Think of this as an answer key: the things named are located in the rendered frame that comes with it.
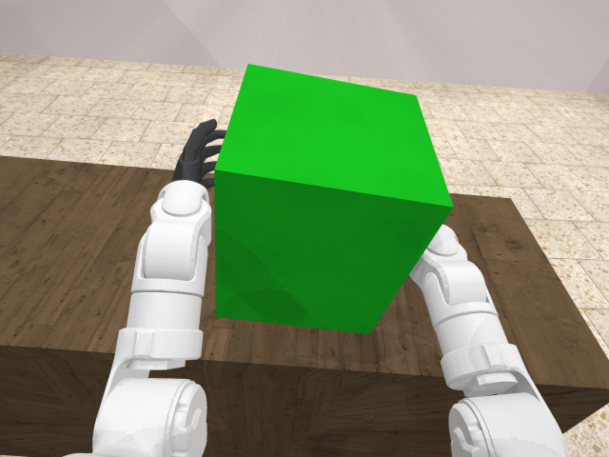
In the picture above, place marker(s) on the robot left upper arm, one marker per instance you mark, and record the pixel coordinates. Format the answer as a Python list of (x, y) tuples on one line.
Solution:
[(151, 417)]

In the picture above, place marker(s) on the robot left forearm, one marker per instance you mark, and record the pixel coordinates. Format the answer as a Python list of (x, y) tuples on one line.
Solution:
[(168, 285)]

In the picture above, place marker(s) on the carton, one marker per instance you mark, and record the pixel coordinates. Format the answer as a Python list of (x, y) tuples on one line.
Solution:
[(327, 194)]

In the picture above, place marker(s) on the robot right forearm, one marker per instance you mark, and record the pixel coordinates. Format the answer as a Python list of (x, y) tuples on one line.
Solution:
[(476, 355)]

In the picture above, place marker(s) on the robot right upper arm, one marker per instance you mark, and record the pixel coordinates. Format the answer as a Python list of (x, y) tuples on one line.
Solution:
[(506, 425)]

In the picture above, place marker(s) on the robot left hand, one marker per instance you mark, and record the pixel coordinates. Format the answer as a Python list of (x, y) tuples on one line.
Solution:
[(190, 165)]

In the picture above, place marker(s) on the pedestal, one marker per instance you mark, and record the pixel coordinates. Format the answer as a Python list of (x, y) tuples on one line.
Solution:
[(69, 235)]

